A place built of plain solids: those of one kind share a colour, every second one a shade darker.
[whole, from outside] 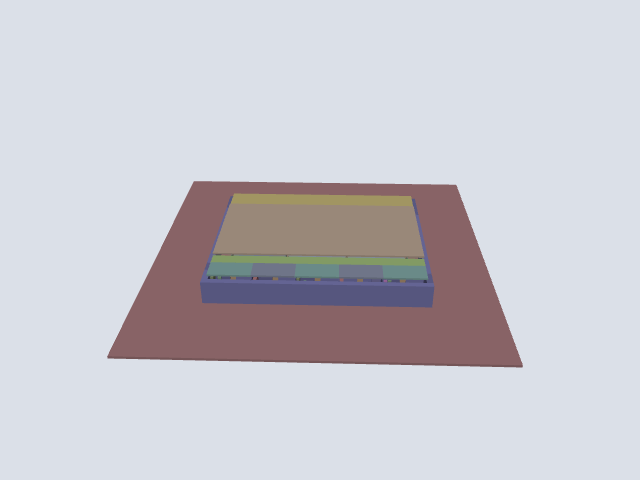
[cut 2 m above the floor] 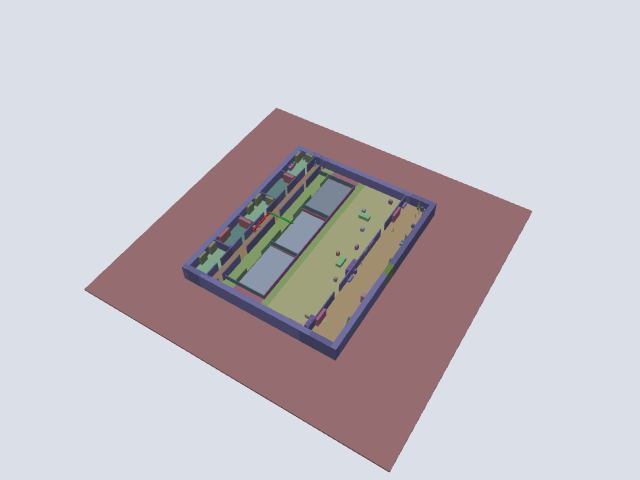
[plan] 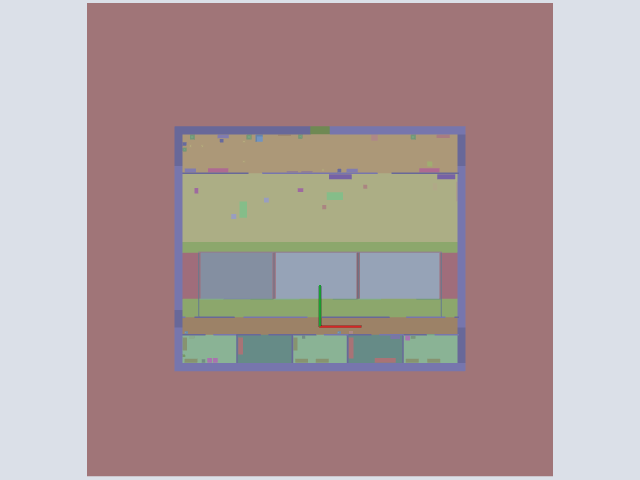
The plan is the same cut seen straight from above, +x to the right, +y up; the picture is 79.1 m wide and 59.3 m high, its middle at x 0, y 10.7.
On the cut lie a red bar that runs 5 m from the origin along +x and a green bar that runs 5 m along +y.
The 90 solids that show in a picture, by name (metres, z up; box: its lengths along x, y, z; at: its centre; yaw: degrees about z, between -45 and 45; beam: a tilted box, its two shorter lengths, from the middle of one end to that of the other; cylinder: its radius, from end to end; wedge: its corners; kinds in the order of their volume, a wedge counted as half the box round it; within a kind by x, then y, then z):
{
 "ground_under_all_1": {"box": [57.55, 58.47, 0.4], "at": [0.0, 10.73, -0.75]},
 "wall_1": {"box": [1.0, 5.4, 3.95], "at": [-17.48, -2.8, 1.38]},
 "wall_2": {"box": [1.0, 3.95, 3.95], "at": [-17.48, 0.07, 1.38]},
 "wall_3": {"box": [1.0, 19.59, 3.95], "at": [-17.48, 10.04, 1.38]},
 "wall_4": {"box": [1.0, 6.7, 3.95], "at": [-17.48, 21.39, 1.38]},
 "wall_5": {"box": [3.04, 0.2, 3.95], "at": [-15.66, -1.0, 1.38]},
 "wall_6": {"box": [3.04, 0.2, 3.95], "at": [-15.66, -1.0, 1.38]},
 "wall_7": {"box": [8.63, 1.0, 3.95], "at": [-13.66, -5.0, 1.38]},
 "wall_8": {"box": [4.99, 0.2, 3.95], "at": [-13.01, 1.15, 1.38]},
 "wall_9": {"box": [8.35, 0.2, 3.95], "at": [-13.0, 18.94, 1.38]},
 "wall_10": {"box": [3.04, 0.2, 3.95], "at": [-11.66, -1.0, 1.38]},
 "wall_11": {"box": [0.2, 3.8, 3.95], "at": [-10.24, -2.8, 1.38]},
 "wall_12": {"box": [16.78, 1.0, 3.95], "at": [-9.59, 24.24, 1.38]},
 "wall_13": {"box": [3.04, 0.2, 3.95], "at": [-8.83, -1.0, 1.38]},
 "wall_14": {"box": [8.63, 1.0, 3.95], "at": [-6.83, -5.0, 1.38]},
 "wall_15": {"box": [7.91, 0.2, 3.95], "at": [-5.51, 1.15, 1.38]},
 "wall_16": {"box": [3.04, 0.2, 3.95], "at": [-4.83, -1.0, 1.38]},
 "wall_17": {"box": [0.2, 3.8, 3.95], "at": [-3.42, -2.8, 1.38]},
 "wall_18": {"box": [3.04, 0.2, 3.95], "at": [-2.0, -1.0, 1.38]},
 "wall_19": {"box": [8.63, 1.0, 3.95], "at": [0.0, -5.0, 1.38]},
 "wall_20": {"box": [14.26, 0.2, 3.95], "at": [0.0, 18.94, 1.38]},
 "wall_21": {"box": [3.04, 0.2, 3.95], "at": [2.0, -1.0, 1.38]},
 "wall_22": {"box": [5.88, 0.2, 3.95], "at": [3.42, -1.0, 1.38]},
 "wall_23": {"box": [8.37, 0.2, 3.95], "at": [4.43, 1.15, 1.38]},
 "wall_24": {"box": [8.63, 1.0, 3.95], "at": [6.83, -5.0, 1.38]},
 "wall_25": {"box": [3.04, 0.2, 3.95], "at": [8.83, -1.0, 1.38]},
 "wall_26": {"box": [16.78, 1.0, 3.95], "at": [9.59, 24.24, 1.38]},
 "wall_27": {"box": [0.2, 3.8, 3.95], "at": [10.24, -2.8, 1.38]},
 "wall_28": {"box": [5.88, 0.2, 3.95], "at": [10.24, -1.0, 1.38]},
 "wall_29": {"box": [8.35, 0.2, 3.95], "at": [13.0, 18.94, 1.38]},
 "wall_30": {"box": [4.84, 0.2, 3.95], "at": [13.09, 1.15, 1.38]},
 "wall_31": {"box": [8.63, 1.0, 3.95], "at": [13.66, -5.0, 1.38]},
 "wall_32": {"box": [3.04, 0.2, 3.95], "at": [15.66, -1.0, 1.38]},
 "wall_33": {"box": [1.0, 5.4, 3.95], "at": [17.48, -2.8, 1.38]},
 "wall_34": {"box": [1.0, 3.95, 3.95], "at": [17.48, 0.07, 1.38]},
 "wall_35": {"box": [1.0, 19.59, 3.95], "at": [17.48, 10.04, 1.38]},
 "wall_36": {"box": [1.0, 6.7, 3.95], "at": [17.48, 21.39, 1.38]},
 "floor_yard_1": {"box": [34.15, 8.5, 1.28], "at": [0.0, 14.69, 0.04]},
 "floor_lobby_1": {"box": [34.15, 4.9, 1.28], "at": [0.0, 21.39, 0.04]},
 "ceil_hall_1": {"box": [34.15, 17.79, 0.3], "at": [0.0, 10.04, 4.53]},
 "floor_plot_1": {"box": [8.9, 5.69, 1.28], "at": [-10.32, 6.29, 0.04]},
 "floor_plot_2": {"box": [10.0, 5.69, 0.6], "at": [-0.47, 6.29, -0.3]},
 "floor_plot_3": {"box": [9.85, 5.69, 1.08], "at": [9.85, 6.29, -0.06]},
 "floor_walkway_1": {"box": [34.15, 2.3, 1.28], "at": [0.0, 2.3, 0.04]},
 "floor_walkway_2": {"box": [34.15, 1.3, 1.28], "at": [0.0, 9.79, 0.04]},
 "floor_store_1": {"box": [6.83, 3.6, 1.28], "at": [-13.66, -2.8, 0.04]},
 "floor_store_2": {"box": [6.83, 3.6, 1.28], "at": [0.0, -2.8, 0.04]},
 "floor_store_3": {"box": [6.83, 3.6, 1.28], "at": [13.66, -2.8, 0.04]},
 "floor_back_corridor_1": {"box": [34.15, 2.15, 1.28], "at": [0.0, 0.07, 0.04]},
 "floor_office_1": {"box": [6.83, 3.6, 1.28], "at": [-6.83, -2.8, 0.04]},
 "floor_office_2": {"box": [6.83, 3.6, 1.28], "at": [6.83, -2.8, 0.04]},
 "ceil_lobby_1": {"box": [34.15, 4.9, 0.3], "at": [0.0, 21.39, 4.23]},
 "floor_baulk_1": {"box": [2.3, 5.69, 1.28], "at": [-15.93, 6.29, 0.04]},
 "floor_baulk_2": {"box": [0.4, 5.69, 1.28], "at": [-5.67, 6.29, 0.04]},
 "floor_baulk_3": {"box": [0.4, 5.69, 1.28], "at": [4.72, 6.29, 0.04]},
 "floor_baulk_4": {"box": [2.3, 5.69, 1.28], "at": [15.93, 6.29, 0.04]},
 "ceil_store_1": {"box": [6.83, 3.6, 0.3], "at": [-13.66, -2.8, 4.08]},
 "ceil_store_2": {"box": [6.83, 3.6, 0.3], "at": [0.0, -2.8, 4.08]},
 "ceil_store_3": {"box": [6.83, 3.6, 0.3], "at": [13.66, -2.8, 4.08]},
 "ceil_back_corridor_1": {"box": [34.15, 2.15, 0.3], "at": [0.0, 0.07, 4.08]},
 "ceil_office_1": {"box": [6.83, 3.6, 0.3], "at": [-6.83, -2.8, 4.08]},
 "ceil_office_2": {"box": [6.83, 3.6, 0.3], "at": [6.83, -2.8, 4.08]},
 "shelves_store_1": {"box": [0.5, 1.6, 2.0], "at": [-16.7, -2.15, 1.68]},
 "shelves_store_2": {"box": [1.6, 0.5, 2.0], "at": [-15.93, -4.22, 1.68]},
 "shelves_store_3": {"box": [0.5, 1.6, 2.0], "at": [-3.04, -2.15, 1.68]},
 "shelves_store_4": {"box": [1.6, 0.5, 2.0], "at": [-2.27, -4.22, 1.68]},
 "shelves_store_5": {"box": [1.6, 0.5, 2.0], "at": [0.28, -4.22, 1.68]},
 "shelves_store_6": {"box": [1.6, 0.5, 2.0], "at": [11.39, -4.22, 1.68]},
 "shelves_store_7": {"box": [1.6, 0.5, 2.0], "at": [14.04, -4.22, 1.68]},
 "door_leaf_1": {"box": [2.4, 0.97, 4.55], "at": [0.0, 24.25, 1.68]},
 "cabinets_office_1": {"box": [0.6, 2.1, 2.0], "at": [-9.81, -2.4, 1.68]},
 "cabinets_office_2": {"box": [0.6, 2.6, 2.0], "at": [3.85, -2.65, 1.68]},
 "cabinets_office_3": {"box": [2.6, 0.6, 2.0], "at": [8.06, -4.17, 1.68]},
 "rail_far_1": {"box": [30.07, 0.12, 2.33], "at": [0.0, 9.2, 0.56]},
 "rail_baulk_1": {"box": [0.12, 7.89, 2.33], "at": [-14.97, 5.2, 0.56]},
 "rail_baulk_2": {"box": [0.12, 5.69, 2.33], "at": [-5.67, 6.3, 0.56]},
 "rail_baulk_3": {"box": [0.12, 5.69, 2.33], "at": [4.72, 6.3, 0.56]},
 "rail_baulk_4": {"box": [0.12, 7.89, 2.33], "at": [14.97, 5.2, 0.56]},
 "cabinets_hall_1": {"box": [2.8, 0.6, 2.0], "at": [2.52, 18.51, 1.68]},
 "cabinets_hall_2": {"box": [2.25, 0.6, 2.0], "at": [15.6, 18.51, 1.68]},
 "lockers_lobby_1": {"box": [2.5, 0.5, 1.8], "at": [-12.57, 19.32, 1.58]},
 "lockers_lobby_2": {"box": [2.5, 0.5, 1.8], "at": [13.53, 19.32, 1.58]},
 "rail_end_1": {"box": [2.99, 0.12, 2.33], "at": [-13.42, 3.39, 0.56]},
 "rail_end_2": {"box": [3.09, 0.12, 2.33], "at": [-4.07, 3.39, 0.56]},
 "rail_end_3": {"box": [3.09, 0.12, 2.33], "at": [3.12, 3.39, 0.56]},
 "rail_end_4": {"box": [2.74, 0.12, 2.33], "at": [6.15, 3.39, 0.56]},
 "rail_end_5": {"box": [3.04, 0.12, 2.33], "at": [13.4, 3.39, 0.56]},
 "console_hall_1": {"box": [0.95, 2.0, 0.79], "at": [-9.48, 14.45, 1.07]},
 "console_hall_2": {"box": [2.0, 0.95, 0.79], "at": [1.83, 16.13, 1.07]},
 "drinks_machine_lobby_1": {"box": [0.8, 0.75, 1.85], "at": [6.72, 23.34, 1.6]}
}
